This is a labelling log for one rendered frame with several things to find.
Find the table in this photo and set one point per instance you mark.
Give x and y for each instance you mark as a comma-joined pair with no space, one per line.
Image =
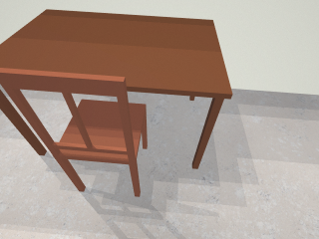
156,55

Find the chair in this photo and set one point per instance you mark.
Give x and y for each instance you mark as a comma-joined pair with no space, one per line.
99,131

